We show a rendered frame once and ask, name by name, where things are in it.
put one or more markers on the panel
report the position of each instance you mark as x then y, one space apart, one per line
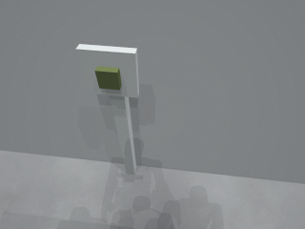
91 56

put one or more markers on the button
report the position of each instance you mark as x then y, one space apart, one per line
108 78

